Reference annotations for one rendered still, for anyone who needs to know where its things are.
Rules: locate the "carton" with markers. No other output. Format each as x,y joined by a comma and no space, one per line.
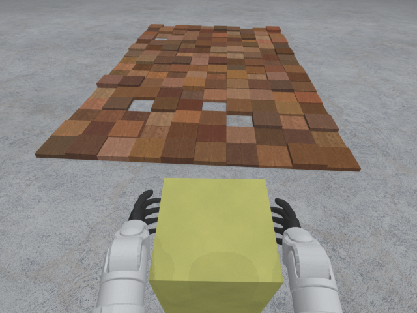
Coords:
215,248

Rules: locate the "robot left hand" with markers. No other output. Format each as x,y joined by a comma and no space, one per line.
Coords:
140,212

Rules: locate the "right robot forearm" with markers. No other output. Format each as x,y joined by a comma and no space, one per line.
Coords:
311,277

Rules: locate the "left robot forearm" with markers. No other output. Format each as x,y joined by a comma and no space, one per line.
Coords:
124,272

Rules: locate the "robot right hand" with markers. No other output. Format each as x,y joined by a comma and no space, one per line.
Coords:
289,219

